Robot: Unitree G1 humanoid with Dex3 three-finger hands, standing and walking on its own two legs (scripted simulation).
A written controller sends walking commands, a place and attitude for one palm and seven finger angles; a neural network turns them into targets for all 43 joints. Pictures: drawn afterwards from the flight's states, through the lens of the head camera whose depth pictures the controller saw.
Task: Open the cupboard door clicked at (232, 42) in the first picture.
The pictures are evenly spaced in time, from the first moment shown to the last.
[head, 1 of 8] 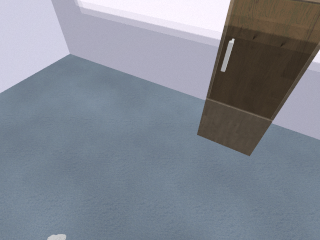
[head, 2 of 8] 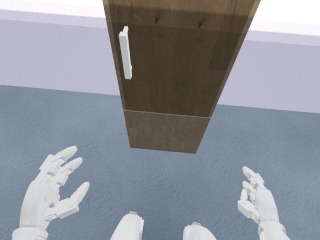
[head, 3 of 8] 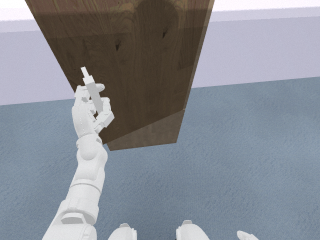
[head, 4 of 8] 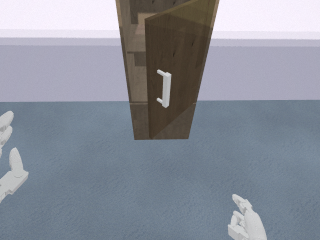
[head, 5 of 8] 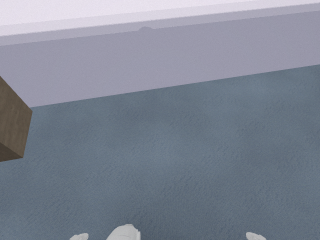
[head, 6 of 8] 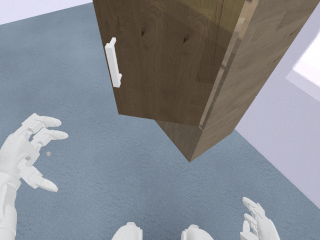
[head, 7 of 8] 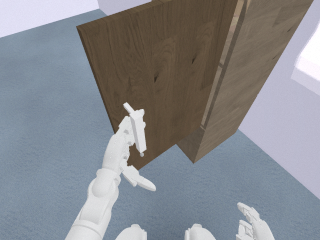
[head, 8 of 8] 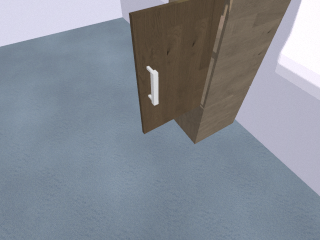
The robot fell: no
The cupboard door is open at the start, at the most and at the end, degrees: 0 92 92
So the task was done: yes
